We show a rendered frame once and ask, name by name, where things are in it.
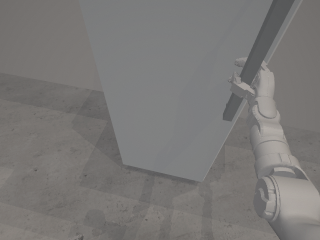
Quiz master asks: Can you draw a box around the right robot forearm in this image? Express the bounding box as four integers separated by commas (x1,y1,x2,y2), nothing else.
246,96,320,198

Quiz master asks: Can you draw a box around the handle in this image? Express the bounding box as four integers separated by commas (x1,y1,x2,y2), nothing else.
223,0,295,122

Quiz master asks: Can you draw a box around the robot right upper arm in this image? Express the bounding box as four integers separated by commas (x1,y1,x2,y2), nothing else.
253,175,320,240

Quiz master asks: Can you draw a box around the fridge door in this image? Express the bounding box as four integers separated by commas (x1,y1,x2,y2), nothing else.
78,0,301,182

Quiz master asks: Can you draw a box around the robot right hand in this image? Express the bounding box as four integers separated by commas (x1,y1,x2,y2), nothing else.
228,57,275,105

